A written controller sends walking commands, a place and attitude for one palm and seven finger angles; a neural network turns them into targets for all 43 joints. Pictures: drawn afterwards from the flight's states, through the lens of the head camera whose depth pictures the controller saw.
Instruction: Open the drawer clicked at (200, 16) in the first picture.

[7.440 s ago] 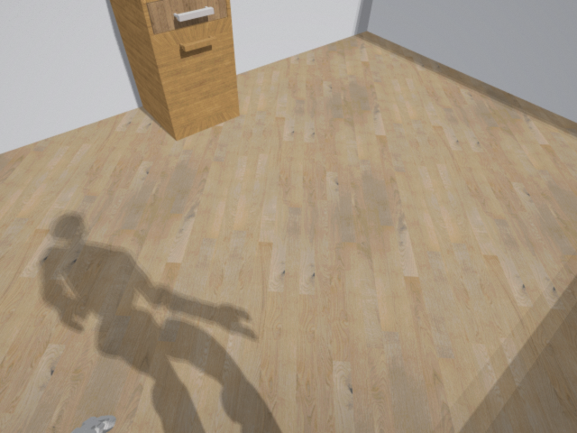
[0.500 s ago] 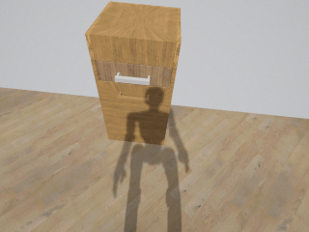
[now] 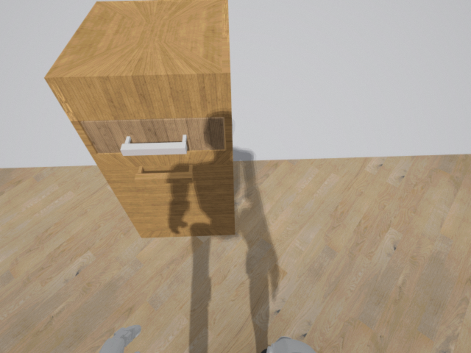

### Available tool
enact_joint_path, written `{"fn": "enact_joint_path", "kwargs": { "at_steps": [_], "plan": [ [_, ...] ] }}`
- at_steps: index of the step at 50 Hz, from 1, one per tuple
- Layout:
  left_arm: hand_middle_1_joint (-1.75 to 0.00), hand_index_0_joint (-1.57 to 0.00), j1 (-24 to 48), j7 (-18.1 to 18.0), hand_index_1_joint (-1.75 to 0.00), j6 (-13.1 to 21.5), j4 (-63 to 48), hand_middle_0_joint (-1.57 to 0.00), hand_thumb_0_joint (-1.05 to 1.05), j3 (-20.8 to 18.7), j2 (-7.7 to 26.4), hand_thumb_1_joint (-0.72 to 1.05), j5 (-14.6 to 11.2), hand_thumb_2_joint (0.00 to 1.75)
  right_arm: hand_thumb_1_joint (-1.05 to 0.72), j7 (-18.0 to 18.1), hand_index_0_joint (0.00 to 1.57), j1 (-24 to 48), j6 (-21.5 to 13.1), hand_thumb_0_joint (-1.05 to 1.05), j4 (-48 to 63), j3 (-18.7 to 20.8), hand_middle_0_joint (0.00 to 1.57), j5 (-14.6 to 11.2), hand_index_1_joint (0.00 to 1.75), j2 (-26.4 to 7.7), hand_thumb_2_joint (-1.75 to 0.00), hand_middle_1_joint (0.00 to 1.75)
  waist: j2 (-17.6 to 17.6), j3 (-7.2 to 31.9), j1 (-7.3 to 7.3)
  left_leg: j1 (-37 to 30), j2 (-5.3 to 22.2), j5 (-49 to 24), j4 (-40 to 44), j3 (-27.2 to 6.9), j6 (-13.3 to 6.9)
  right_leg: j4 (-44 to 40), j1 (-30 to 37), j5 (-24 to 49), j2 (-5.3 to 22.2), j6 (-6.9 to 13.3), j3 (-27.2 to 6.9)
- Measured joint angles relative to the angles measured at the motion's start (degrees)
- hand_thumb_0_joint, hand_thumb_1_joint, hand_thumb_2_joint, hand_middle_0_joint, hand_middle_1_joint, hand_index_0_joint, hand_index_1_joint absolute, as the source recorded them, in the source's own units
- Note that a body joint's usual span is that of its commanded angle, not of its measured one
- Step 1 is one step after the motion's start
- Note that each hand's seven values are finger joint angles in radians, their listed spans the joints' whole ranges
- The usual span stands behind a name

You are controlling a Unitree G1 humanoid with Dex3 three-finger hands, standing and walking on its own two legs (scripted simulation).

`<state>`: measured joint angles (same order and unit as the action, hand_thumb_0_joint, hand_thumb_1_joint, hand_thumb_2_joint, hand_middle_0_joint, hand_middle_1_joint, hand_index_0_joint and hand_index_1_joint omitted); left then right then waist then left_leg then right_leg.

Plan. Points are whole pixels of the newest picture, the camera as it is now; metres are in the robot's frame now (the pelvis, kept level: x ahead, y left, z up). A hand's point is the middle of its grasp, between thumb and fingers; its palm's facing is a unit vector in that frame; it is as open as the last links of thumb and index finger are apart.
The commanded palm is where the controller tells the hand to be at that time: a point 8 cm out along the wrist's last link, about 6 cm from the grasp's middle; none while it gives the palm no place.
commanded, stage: take the last steps up to it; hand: left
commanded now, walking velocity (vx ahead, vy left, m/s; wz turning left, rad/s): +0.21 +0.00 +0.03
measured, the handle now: (155, 143) +0.65 +0.24 -0.11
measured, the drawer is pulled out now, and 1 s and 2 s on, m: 0.00 0.00 0.00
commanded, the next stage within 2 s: come to a stop and stand still in 0.14 s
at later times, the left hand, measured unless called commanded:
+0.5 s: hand out of the picture +0.11 +0.19 -0.16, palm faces +0.05 -0.99 -0.16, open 7.3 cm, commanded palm none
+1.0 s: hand (172, 344) +0.16 +0.12 -0.12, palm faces +0.03 -0.96 -0.29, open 7.3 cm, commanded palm none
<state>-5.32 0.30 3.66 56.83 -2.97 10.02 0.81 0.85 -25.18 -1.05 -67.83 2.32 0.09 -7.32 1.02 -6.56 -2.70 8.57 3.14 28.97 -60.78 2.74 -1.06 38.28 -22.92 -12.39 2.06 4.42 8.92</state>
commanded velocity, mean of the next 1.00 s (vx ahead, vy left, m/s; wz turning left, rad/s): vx -0.04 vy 0.04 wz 0.01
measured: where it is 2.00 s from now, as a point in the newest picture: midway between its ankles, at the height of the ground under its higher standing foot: outside the picture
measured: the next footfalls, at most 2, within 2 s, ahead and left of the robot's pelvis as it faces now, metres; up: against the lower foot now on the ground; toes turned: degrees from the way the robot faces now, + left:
left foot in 0.34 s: +0.19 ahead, +0.14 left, +0.00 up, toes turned +6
right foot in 0.76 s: +0.11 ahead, -0.12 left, +0.00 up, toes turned -4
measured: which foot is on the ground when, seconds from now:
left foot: up 0.00-0.32, down 0.34-0.76, up 0.78-1.00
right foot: down 0.00-0.42, up 0.44-0.74, down 0.76-1.00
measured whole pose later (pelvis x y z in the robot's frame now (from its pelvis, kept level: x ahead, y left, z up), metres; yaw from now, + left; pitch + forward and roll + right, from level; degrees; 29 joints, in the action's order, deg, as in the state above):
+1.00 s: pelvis +0.09 -0.06 +0.03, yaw -2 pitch +0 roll +4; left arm -11.9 -1.6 -0.6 56.9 -2.1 8.1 1.3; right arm -0.3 -13.5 3.8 -60.6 4.5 1.0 -14.3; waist 2.1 -2.3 0.3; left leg 22.1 0.2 19.1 -54.9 -0.2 2.1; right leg 26.5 -13.0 -13.6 3.4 2.0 2.9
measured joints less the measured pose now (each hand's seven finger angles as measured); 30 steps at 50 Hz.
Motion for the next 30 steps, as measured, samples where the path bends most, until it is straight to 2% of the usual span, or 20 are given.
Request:
{"fn": "enact_joint_path", "kwargs": {
  "at_steps": [2, 4, 8, 14, 16, 17, 22, 26, 28, 30],
  "plan": [
    [-0.3, -0.2, -1.1, -0.5, -0.3, -0.4, 0.6, -0.2, 0.0, 0.3, -0.6, 0.91, -0.1, 0.9, -0.91, -0.1, 0.2, 2.2, 0.4, 0.0, 1.1, 0.4, 0.2, 0.2, 0.3, -0.7, -0.9, 0.3, 0.5, 0.4, 0.29, 7.3, 0.7, -4.1, -8.6, -0.7, -0.5, -2.8, 2.8, -0.8, -0.7, -0.2, 0.4],
    [-0.3, -0.2, -2.7, -1.0, -0.3, -0.7, 1.6, -0.2, 0.0, 0.5, -1.3, 0.91, -0.1, 0.9, -0.91, -0.2, 0.2, 4.7, 0.6, 0.0, 2.8, 0.7, 0.2, 0.6, 0.3, -1.5, -0.9, 0.3, 0.8, 1.1, 0.29, 13.0, 1.8, -7.5, -9.2, -0.8, -0.2, -6.4, 5.3, 0.2, -1.4, -0.5, 0.6],
    [-0.3, -0.21, -5.7, -1.7, -0.3, -1.0, 3.3, -0.2, -0.01, 0.0, -0.6, 0.95, 0.1, 0.9, -0.91, -0.4, 0.2, 8.9, 0.6, 0.0, 6.2, 0.9, 0.19, 1.1, 0.3, -1.9, -0.9, 0.3, 0.8, 3.1, 0.57, 18.6, 3.4, -10.8, 0.5, -0.2, 1.1, -12.1, 9.0, 1.1, -2.2, -0.4, 0.9],
    [-0.3, -0.2, -9.4, -1.0, -0.3, -1.3, 5.4, -0.2, 0.0, 0.3, -0.7, 0.93, 0.5, 0.9, -0.93, -0.7, 0.2, 12.7, 0.0, 0.0, 7.7, 0.8, 0.19, 1.0, 0.3, -2.5, -0.9, 0.3, 0.1, 4.6, 2.89, 15.3, 2.8, -12.3, 18.9, 1.0, 1.8, -14.4, 12.6, -0.8, -2.6, -1.5, 0.7],
    [-0.3, -0.2, -10.6, -1.2, -0.3, -1.6, 6.1, -0.2, 0.0, 0.5, -1.0, 0.92, 0.3, 0.9, -0.93, -0.4, 0.2, 13.4, -0.5, 0.0, 7.4, 0.3, 0.19, 0.9, 0.3, -2.7, -0.9, 0.3, 0.0, 4.7, 3.74, 11.4, 2.1, -17.2, 26.7, 1.1, 2.3, -12.7, 13.3, -2.8, -2.6, -2.3, 0.5],
    [-0.3, -0.2, -11.1, -1.4, -0.3, -1.9, 6.6, -0.2, 0.0, 0.7, -1.2, 0.92, 0.1, 0.9, -0.93, -0.2, 0.2, 13.6, -0.9, 0.0, 7.2, 0.0, 0.19, 0.9, 0.3, -2.6, -0.9, 0.3, 0.1, 4.8, 4.02, 9.5, 2.0, -19.3, 29.4, 1.2, 1.7, -11.3, 13.4, -4.1, -2.6, -2.8, 0.4],
    [-0.3, -0.2, -11.7, -2.2, -0.3, -4.2, 7.6, -0.2, 0.0, 1.5, -1.0, 0.92, -0.3, 0.9, -0.93, 1.1, 0.2, 16.2, -0.2, 0.0, 6.6, -1.4, 0.2, 0.4, 0.3, -0.1, -0.9, 0.3, -4.3, 4.0, 5.53, 5.8, -0.8, -15.2, 31.7, 4.2, 0.0, -7.4, 13.4, -7.4, 0.5, -4.7, -2.5],
    [-0.3, -0.2, -9.8, -2.0, -0.3, -6.0, 5.8, -0.2, 0.0, 1.2, -1.0, 0.91, 0.0, 0.9, -0.93, 2.2, 0.2, 18.9, 0.5, -0.01, 8.5, -0.8, 0.2, 0.3, 0.3, 0.4, -0.9, 0.3, -3.4, 1.3, 4.72, 5.5, -0.7, -17.3, 34.6, 4.7, -0.3, 7.2, 6.8, -16.0, -0.1, -5.1, -5.7],
    [-0.3, -0.2, -8.7, -2.0, -0.3, -6.5, 4.6, -0.2, 0.0, 0.5, -0.6, 0.91, 0.1, 0.9, -0.93, 2.4, 0.2, 19.9, 1.1, -0.01, 9.2, -0.2, 0.2, 0.5, 0.3, -0.1, -0.9, 0.3, -2.4, 0.1, 4.3, 6.0, 0.1, -18.2, 35.4, 4.7, 0.0, 13.8, 3.3, -17.3, -0.8, -5.4, -7.1],
    [-0.3, -0.2, -7.7, -1.9, -0.3, -6.8, 3.3, -0.2, 0.0, -0.2, 0.2, 0.91, 0.2, 0.9, -0.93, 2.3, 0.2, 20.3, 1.7, -0.01, 9.5, 0.2, 0.2, 0.7, 0.3, -0.8, -0.9, 0.3, -1.7, -0.6, 4.06, 6.4, 0.9, -18.8, 35.7, 4.7, 0.6, 17.0, 1.0, -16.9, -1.0, -5.8, -8.1]
  ]
}}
